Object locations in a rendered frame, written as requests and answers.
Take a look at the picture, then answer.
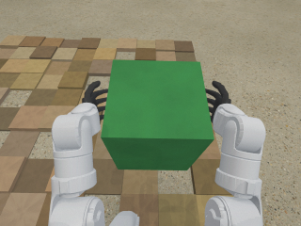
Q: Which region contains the right robot forearm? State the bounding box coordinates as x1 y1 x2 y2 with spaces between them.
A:
213 104 266 226

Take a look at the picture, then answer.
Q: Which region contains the right robot hand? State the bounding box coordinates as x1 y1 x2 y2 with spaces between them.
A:
205 81 231 123

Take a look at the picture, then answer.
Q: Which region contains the carton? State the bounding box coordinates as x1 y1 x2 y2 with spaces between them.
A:
101 59 214 170

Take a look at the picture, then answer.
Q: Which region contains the left robot thigh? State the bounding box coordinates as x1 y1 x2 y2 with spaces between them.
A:
109 211 140 226

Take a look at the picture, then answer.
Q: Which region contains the left robot hand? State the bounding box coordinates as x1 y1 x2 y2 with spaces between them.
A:
82 80 108 120

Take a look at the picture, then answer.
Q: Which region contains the robot right upper arm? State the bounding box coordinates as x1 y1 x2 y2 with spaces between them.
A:
204 195 263 226

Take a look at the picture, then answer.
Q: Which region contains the robot left upper arm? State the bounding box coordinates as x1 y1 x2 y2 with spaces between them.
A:
49 196 105 226

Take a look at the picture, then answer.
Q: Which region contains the left robot forearm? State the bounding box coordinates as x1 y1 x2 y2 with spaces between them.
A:
48 103 101 226

